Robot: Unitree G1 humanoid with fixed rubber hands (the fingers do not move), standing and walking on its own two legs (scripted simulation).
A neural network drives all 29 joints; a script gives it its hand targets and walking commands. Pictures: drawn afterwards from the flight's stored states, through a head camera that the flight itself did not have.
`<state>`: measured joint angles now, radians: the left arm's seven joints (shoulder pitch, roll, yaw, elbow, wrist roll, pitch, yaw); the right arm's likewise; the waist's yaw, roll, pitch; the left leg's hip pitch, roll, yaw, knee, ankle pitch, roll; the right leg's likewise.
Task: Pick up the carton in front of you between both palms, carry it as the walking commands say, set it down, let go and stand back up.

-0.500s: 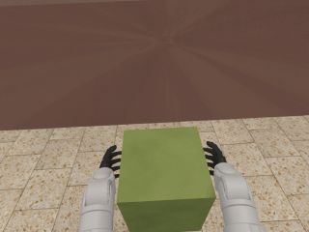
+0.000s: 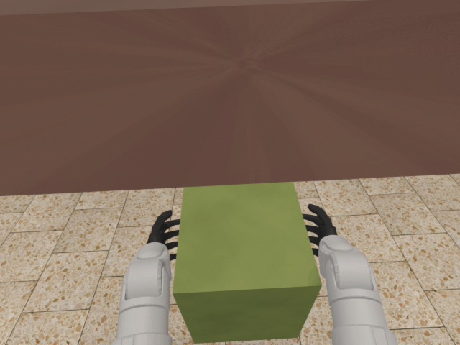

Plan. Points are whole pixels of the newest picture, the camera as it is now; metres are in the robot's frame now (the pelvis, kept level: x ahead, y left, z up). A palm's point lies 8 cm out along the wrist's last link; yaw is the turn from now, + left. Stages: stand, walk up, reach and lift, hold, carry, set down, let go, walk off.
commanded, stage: hold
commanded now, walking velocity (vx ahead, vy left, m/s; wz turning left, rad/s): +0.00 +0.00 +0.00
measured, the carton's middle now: (242, 264) +0.30 +0.00 -0.02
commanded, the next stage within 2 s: carry in 0.88 s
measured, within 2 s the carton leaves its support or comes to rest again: neither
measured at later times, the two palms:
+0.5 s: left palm (159, 248) +0.30 +0.15 +0.05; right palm (326, 242) +0.30 -0.15 +0.05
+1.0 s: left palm (159, 242) +0.30 +0.15 +0.06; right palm (326, 236) +0.30 -0.15 +0.06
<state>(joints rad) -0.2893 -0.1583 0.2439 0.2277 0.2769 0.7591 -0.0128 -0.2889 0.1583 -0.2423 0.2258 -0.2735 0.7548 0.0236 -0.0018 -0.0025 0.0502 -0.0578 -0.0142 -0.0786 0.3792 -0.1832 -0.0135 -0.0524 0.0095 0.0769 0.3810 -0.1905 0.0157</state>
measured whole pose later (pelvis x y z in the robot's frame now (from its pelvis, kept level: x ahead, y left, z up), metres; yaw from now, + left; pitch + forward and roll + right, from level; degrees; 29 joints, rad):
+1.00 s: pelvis +0.02 +0.00 +0.00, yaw -1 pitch -2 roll +0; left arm -0.23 -0.14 0.19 0.13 0.24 0.81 0.01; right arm -0.23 0.14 -0.18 0.13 -0.23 0.80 0.00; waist 0.00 0.00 -0.08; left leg -0.20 -0.01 -0.06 0.47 -0.31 -0.01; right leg -0.21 0.01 0.06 0.49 -0.35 0.01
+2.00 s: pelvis +0.51 -0.07 +0.01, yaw +1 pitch +5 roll +2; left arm -0.01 -0.13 0.07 -0.46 0.05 1.17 0.12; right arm -0.02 0.13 -0.04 -0.46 -0.07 1.17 -0.11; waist 0.03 0.00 -0.08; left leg -0.62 0.11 0.11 0.92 -0.19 0.00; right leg -0.19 -0.02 -0.25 0.30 -0.21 -0.08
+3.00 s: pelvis +1.17 -0.09 +0.00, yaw +0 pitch +5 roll +1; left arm -0.62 -0.07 0.26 -0.23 -0.01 1.25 0.18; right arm -0.63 0.08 -0.25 -0.25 -0.03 1.27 -0.17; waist 0.04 0.02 0.03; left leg -0.72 0.08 0.04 1.16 -0.27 0.05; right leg -0.30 -0.02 -0.21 0.46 -0.26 -0.09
